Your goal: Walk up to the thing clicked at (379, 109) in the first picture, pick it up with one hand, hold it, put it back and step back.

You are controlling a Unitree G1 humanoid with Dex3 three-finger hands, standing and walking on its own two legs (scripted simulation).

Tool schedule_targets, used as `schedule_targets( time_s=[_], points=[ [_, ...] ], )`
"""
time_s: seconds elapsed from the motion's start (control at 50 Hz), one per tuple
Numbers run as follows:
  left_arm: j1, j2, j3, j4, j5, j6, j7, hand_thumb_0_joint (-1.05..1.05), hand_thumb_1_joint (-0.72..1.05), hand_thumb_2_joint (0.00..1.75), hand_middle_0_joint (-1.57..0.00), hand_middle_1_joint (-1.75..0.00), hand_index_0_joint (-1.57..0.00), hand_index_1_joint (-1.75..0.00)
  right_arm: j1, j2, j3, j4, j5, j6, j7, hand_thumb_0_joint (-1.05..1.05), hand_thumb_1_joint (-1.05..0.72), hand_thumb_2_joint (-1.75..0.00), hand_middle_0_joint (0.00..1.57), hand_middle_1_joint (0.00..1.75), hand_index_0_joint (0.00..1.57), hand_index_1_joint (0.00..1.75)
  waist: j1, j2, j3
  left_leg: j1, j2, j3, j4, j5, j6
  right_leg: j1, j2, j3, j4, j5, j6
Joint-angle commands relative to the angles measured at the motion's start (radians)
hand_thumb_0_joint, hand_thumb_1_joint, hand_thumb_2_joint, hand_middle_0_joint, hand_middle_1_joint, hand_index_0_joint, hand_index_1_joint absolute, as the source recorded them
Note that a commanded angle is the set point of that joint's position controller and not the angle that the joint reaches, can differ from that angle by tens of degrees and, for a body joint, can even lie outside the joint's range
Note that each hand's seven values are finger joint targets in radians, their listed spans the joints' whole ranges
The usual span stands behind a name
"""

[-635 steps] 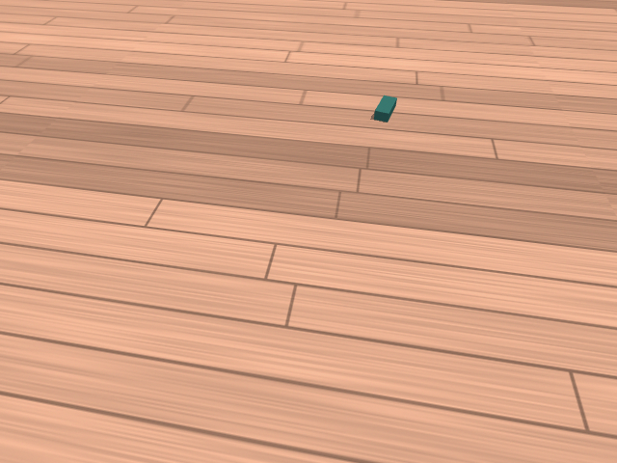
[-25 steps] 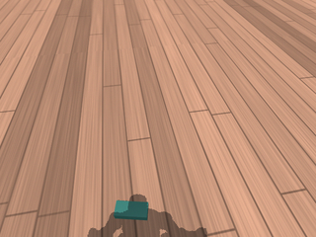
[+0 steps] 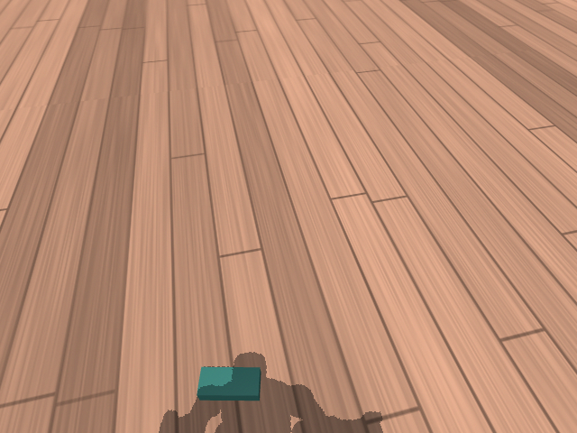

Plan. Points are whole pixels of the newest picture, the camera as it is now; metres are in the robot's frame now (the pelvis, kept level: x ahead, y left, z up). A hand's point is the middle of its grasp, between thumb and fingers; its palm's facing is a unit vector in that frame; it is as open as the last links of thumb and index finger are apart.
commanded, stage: walk up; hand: left
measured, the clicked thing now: (230, 383) +0.42 +0.21 -0.75
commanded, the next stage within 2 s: stand in 0.44 s
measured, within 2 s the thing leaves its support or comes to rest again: neither
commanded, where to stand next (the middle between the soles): +0.05 -0.01 m, yaw +1 degrees
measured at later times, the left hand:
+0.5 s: hand out of the picture +0.10 +0.25 -0.15, palm faces -0.07 -0.94 -0.33, open 7.4 cm
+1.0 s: hand out of the picture +0.06 +0.28 -0.15, palm faces -0.03 -0.94 -0.35, open 7.4 cm
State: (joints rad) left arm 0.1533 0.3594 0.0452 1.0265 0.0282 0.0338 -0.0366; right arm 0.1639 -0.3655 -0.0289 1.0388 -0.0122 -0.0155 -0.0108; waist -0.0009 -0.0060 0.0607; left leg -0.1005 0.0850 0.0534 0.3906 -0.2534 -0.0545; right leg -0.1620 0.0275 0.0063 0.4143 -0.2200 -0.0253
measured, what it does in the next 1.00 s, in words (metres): stands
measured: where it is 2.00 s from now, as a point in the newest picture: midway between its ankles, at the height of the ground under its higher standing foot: outside the picture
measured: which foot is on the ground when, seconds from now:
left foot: down 0.00-1.00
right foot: down 0.00-1.00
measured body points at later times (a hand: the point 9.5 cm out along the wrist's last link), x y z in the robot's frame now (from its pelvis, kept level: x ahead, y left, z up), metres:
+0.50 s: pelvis +0.00 +0.00 +0.00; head +0.01 +0.00 +0.45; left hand +0.10 +0.30 -0.13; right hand +0.05 -0.31 -0.13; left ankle -0.03 +0.15 -0.74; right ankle +0.00 -0.11 -0.74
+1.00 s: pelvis -0.01 +0.02 +0.01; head +0.00 +0.02 +0.46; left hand +0.06 +0.32 -0.13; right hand +0.06 -0.28 -0.13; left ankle -0.03 +0.15 -0.74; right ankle +0.00 -0.11 -0.74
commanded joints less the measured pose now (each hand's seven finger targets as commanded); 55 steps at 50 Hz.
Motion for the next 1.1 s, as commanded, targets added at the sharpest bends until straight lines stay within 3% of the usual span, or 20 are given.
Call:
schedule_targets(
  time_s=[0.0, 0.2, 0.36, 0.4, 0.42, 0.46, 0.5, 0.68, 0.76, 0.82, 0.88, 1.08],
  points=[
    [-0.032, 0.225, 0.052, -0.077, -0.008, -0.026, 0.02, 0.0, 0.9, 0.9, -0.2, -0.3, -0.2, -0.3, -0.01, -0.218, -0.049, -0.069, -0.001, -0.021, -0.016, 0.0, -0.9, -0.9, 0.2, 0.3, 0.2, 0.3, -0.002, -0.014, -0.078, 0.026, 0.055, -0.041, -0.033, 0.13, 0.076, -0.009, -0.133, 0.131, -0.075, 0.209, -0.045],
    [-0.036, 0.22, 0.049, -0.088, -0.009, -0.023, 0.017, 0.0, 0.9, 0.9, -0.2, -0.3, -0.2, -0.3, 0.0, -0.232, -0.052, -0.074, 0.0, -0.025, -0.021, 0.0, -0.9, -0.9, 0.2, 0.3, 0.2, 0.3, -0.002, 0.012, -0.082, 0.026, 0.083, -0.045, -0.048, 0.178, 0.091, -0.006, -0.107, 0.123, -0.017, 0.265, -0.04],
    [-0.044, 0.223, 0.045, -0.093, -0.007, -0.022, 0.013, 0.0, 0.9, 0.9, -0.2, -0.3, -0.2, -0.3, -0.006, -0.23, -0.049, -0.082, 0.001, -0.024, -0.016, 0.0, -0.9, -0.9, 0.2, 0.3, 0.2, 0.3, -0.003, 0.006, -0.07, 0.018, 0.078, -0.024, -0.051, 0.1, 0.088, -0.024, -0.111, 0.147, -0.035, 0.218, -0.044],
    [-0.045, 0.22, 0.042, -0.092, -0.008, -0.022, 0.012, 0.0, 0.9, 0.9, -0.2, -0.3, -0.2, -0.3, -0.005, -0.23, -0.049, -0.08, 0.001, -0.026, -0.016, 0.0, -0.9, -0.9, 0.2, 0.3, 0.2, 0.3, -0.002, 0.01, -0.072, 0.03, 0.081, -0.026, -0.055, 0.115, 0.09, -0.036, -0.109, 0.15, -0.027, 0.23, -0.044],
    [-0.071, 0.191, 0.017, -0.06, -0.022, -0.04, 0.021, 0.0, 0.9, 0.9, -0.2, -0.3, -0.2, -0.3, -0.057, -0.191, -0.028, -0.058, 0.004, -0.014, -0.007, 0.0, -0.9, -0.9, 0.2, 0.3, 0.2, 0.3, 0.001, 0.079, -0.084, 0.006, 0.072, -0.034, -0.064, 0.126, 0.077, 0.024, -0.145, 0.147, -0.085, 0.261, -0.027],
    [-0.071, 0.221, 0.019, -0.043, -0.019, -0.055, 0.031, 0.0, 0.9, 0.9, -0.2, -0.3, -0.2, -0.3, -0.043, -0.175, -0.022, -0.051, 0.004, -0.009, -0.004, 0.0, -0.9, -0.9, 0.2, 0.3, 0.2, 0.3, -0.011, 0.003, -0.091, 0.043, 0.068, -0.033, -0.074, 0.142, 0.072, 0.024, -0.151, 0.152, -0.094, 0.312, -0.019],
    [-0.075, 0.221, 0.016, -0.027, -0.018, -0.062, 0.036, 0.0, 0.9, 0.9, -0.2, -0.3, -0.2, -0.3, -0.038, -0.2, -0.023, -0.035, 0.006, -0.008, -0.002, 0.0, -0.9, -0.9, 0.2, 0.3, 0.2, 0.3, -0.012, -0.001, -0.102, 0.049, 0.068, -0.035, -0.079, 0.176, 0.068, 0.061, -0.149, 0.136, -0.1, 0.346, -0.012],
    [-0.088, 0.216, 0.01, 0.017, -0.021, -0.066, 0.042, 0.0, 0.9, 0.9, -0.2, -0.3, -0.2, -0.3, -0.044, -0.199, -0.017, 0.006, -0.003, -0.013, 0.005, 0.0, -0.9, -0.9, 0.2, 0.3, 0.2, 0.3, -0.008, 0.001, -0.064, 0.037, 0.072, -0.058, -0.138, 0.113, 0.065, 0.039, -0.142, 0.116, -0.137, 0.216, 0.001],
    [-0.085, 0.204, 0.003, 0.026, -0.017, -0.069, 0.043, 0.0, 0.9, 0.9, -0.2, -0.3, -0.2, -0.3, -0.06, -0.197, -0.019, 0.012, -0.003, -0.014, 0.005, 0.0, -0.9, -0.9, 0.2, 0.3, 0.2, 0.3, -0.006, 0.0, -0.083, 0.053, 0.077, -0.06, -0.131, 0.146, 0.068, 0.038, -0.144, 0.107, -0.138, 0.252, 0.006],
    [-0.083, 0.208, 0.001, 0.033, -0.02, -0.07, 0.045, 0.0, 0.9, 0.9, -0.2, -0.3, -0.2, -0.3, -0.063, -0.195, -0.021, 0.02, -0.004, -0.012, 0.006, 0.0, -0.9, -0.9, 0.2, 0.3, 0.2, 0.3, -0.005, 0.006, -0.069, 0.051, 0.075, -0.067, -0.138, 0.127, 0.067, 0.024, -0.143, 0.106, -0.146, 0.209, 0.007],
    [-0.084, 0.207, 0.0, 0.035, -0.019, -0.071, 0.045, 0.0, 0.9, 0.9, -0.2, -0.3, -0.2, -0.3, -0.06, -0.189, -0.02, 0.023, -0.004, -0.014, 0.007, 0.0, -0.9, -0.9, 0.2, 0.3, 0.2, 0.3, -0.01, 0.008, -0.081, 0.046, 0.075, -0.063, -0.136, 0.144, 0.07, 0.042, -0.152, 0.109, -0.142, 0.25, 0.008],
    [-0.068, 0.207, -0.006, 0.046, -0.02, -0.067, 0.047, 0.0, 0.9, 0.9, -0.2, -0.3, -0.2, -0.3, -0.073, -0.193, -0.023, 0.031, -0.004, -0.014, 0.007, 0.0, -0.9, -0.9, 0.2, 0.3, 0.2, 0.3, -0.004, 0.021, -0.068, 0.035, 0.069, -0.072, -0.145, 0.157, 0.068, 0.033, -0.148, 0.096, -0.141, 0.215, 0.012]
  ],
)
